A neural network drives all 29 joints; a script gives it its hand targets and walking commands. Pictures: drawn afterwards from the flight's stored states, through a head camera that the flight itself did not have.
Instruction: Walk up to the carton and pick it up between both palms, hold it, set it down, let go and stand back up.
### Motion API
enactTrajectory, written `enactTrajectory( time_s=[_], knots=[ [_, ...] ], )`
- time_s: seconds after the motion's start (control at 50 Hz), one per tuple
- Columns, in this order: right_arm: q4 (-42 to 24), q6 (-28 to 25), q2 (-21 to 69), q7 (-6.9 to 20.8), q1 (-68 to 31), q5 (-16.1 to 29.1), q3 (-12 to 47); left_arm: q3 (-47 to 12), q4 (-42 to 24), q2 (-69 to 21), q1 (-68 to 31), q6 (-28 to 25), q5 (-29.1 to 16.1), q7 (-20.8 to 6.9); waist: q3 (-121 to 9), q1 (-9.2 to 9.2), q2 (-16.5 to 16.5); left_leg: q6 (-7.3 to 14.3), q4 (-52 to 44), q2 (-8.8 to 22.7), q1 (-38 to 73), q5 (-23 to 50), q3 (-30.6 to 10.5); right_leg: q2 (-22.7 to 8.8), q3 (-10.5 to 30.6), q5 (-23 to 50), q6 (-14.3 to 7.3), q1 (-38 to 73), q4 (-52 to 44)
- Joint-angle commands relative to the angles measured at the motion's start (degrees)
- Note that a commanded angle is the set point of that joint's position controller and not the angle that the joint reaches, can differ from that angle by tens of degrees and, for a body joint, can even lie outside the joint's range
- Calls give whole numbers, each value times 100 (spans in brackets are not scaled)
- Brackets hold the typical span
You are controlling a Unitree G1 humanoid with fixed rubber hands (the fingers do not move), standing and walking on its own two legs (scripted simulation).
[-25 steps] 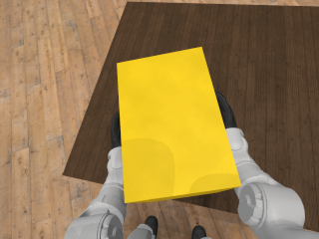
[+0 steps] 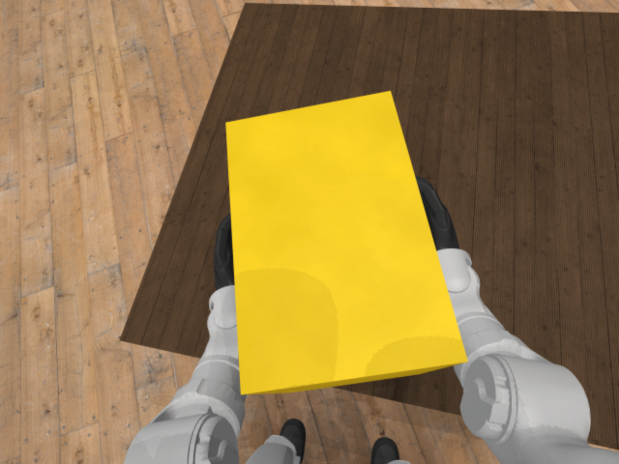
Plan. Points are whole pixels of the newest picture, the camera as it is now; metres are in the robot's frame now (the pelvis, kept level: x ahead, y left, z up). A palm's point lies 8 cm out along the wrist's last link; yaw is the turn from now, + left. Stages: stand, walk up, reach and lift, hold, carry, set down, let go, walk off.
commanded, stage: reach and lift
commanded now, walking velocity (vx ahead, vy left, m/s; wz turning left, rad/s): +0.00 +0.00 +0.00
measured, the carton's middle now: (334, 263) +0.37 +0.03 -0.04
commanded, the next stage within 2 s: none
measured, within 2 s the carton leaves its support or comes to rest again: leaves its support in 1.16 s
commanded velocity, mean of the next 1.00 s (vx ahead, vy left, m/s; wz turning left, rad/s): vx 0.00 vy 0.00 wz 0.00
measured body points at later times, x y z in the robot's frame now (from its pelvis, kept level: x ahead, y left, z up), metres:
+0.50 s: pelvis +0.00 +0.00 +0.00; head +0.17 -0.03 +0.41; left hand +0.36 +0.17 -0.05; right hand +0.44 -0.10 -0.06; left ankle -0.01 +0.16 -0.71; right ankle -0.03 -0.10 -0.72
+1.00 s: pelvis -0.02 +0.01 +0.00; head +0.14 -0.02 +0.42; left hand +0.34 +0.17 -0.05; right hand +0.42 -0.10 -0.05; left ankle -0.01 +0.16 -0.72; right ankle -0.03 -0.10 -0.72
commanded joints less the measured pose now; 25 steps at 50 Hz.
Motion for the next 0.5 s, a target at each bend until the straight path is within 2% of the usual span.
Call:
enactTrajectory(
  time_s=[0.0, 0.04, 0.06, 0.1, 0.14, 0.18, 0.22, 0.24, 0.28, 0.32, 0.34, 0.38, 0.4, 0.42, 0.48],
  knots=[
    [749, -229, 3943, 547, -2132, -743, 930, -1370, -74, -3394, -2351, -518, 1222, -536, -4608, -293, -1174, 86, 377, -81, 2089, 3218, 909, 294, -706, 4088, 326, 2178, 200],
    [749, -248, 4024, 540, -2084, -741, 960, -1447, -153, -3446, -2395, -533, 1208, -544, -4699, -341, -1189, 69, 381, -81, 2083, 3248, 905, 309, -708, 4263, 337, 2257, 258],
    [723, -256, 4003, 545, -2168, -740, 966, -1414, -101, -3434, -2354, -508, 1210, -533, -4717, -301, -1111, 84, 410, -90, 2034, 3189, 917, 270, -675, 4104, 335, 2221, 235],
    [738, -229, 4033, 537, -2093, -712, 958, -1395, -93, -3364, -2459, -522, 1203, -547, -4592, -310, -1242, 94, 391, -102, 1875, 3026, 945, 270, -646, 4128, 351, 2344, 286],
    [741, -259, 3995, 555, -2161, -685, 996, -1409, -151, -3410, -2391, -498, 1219, -516, -4712, -282, -1155, 86, 449, -76, 1932, 3173, 899, 281, -646, 4198, 331, 2234, 326],
    [831, -244, 4006, 539, -2119, -665, 944, -1468, -81, -3388, -2407, -501, 1197, -519, -4637, -341, -1068, 64, 416, -69, 2053, 3165, 884, 313, -688, 4062, 308, 2103, 268],
    [770, -231, 3970, 551, -2179, -636, 1033, -1431, -129, -3402, -2329, -472, 1213, -499, -4680, -275, -1111, 73, 483, -72, 2024, 3226, 883, 302, -679, 3993, 290, 2054, 326],
    [914, -231, 3924, 538, -2143, -715, 953, -1479, -85, -3425, -2392, -475, 1179, -512, -4630, -383, -1097, 66, 473, -51, 2114, 3216, 856, 330, -717, 4019, 297, 1867, 310],
    [853, -207, 3953, 535, -2102, -675, 970, -1475, -98, -3323, -2422, -466, 1153, -513, -4637, -332, -1141, 80, 504, -82, 2011, 3087, 890, 292, -659, 3978, 307, 2033, 302],
    [859, -204, 3903, 540, -2164, -674, 1021, -1491, -116, -3330, -2372, -432, 1170, -492, -4695, -352, -1182, 65, 490, -83, 1928, 3066, 892, 290, -646, 4173, 345, 2171, 395],
    [886, -236, 3865, 544, -2232, -657, 1062, -1505, -140, -3431, -2354, -428, 1174, -478, -4726, -332, -1082, 51, 494, -66, 2019, 3207, 841, 315, -674, 4252, 314, 2059, 411],
    [871, -249, 3904, 524, -2262, -698, 1110, -1401, -16, -3402, -2261, -420, 1204, -498, -4694, -272, -1187, 99, 495, -86, 1958, 3158, 860, 283, -659, 4389, 326, 2066, 422],
    [849, -258, 3939, 529, -2248, -631, 1124, -1544, -131, -3428, -2413, -431, 1096, -502, -4834, -359, -1070, 75, 462, -62, 1966, 3149, 812, 274, -635, 4484, 313, 2204, 440],
    [793, -275, 3929, 528, -2317, -624, 1208, -1538, -91, -3439, -2382, -434, 1072, -489, -4846, -315, -1160, 97, 472, -70, 1932, 3205, 818, 292, -658, 4560, 347, 2158, 439],
    [795, -307, 3885, 539, -2332, -664, 1186, -1592, -78, -3496, -2337, -403, 1127, -472, -4939, -313, -1011, 66, 482, -46, 2179, 3343, 760, 292, -642, 4507, 303, 1938, 397]
  ],
)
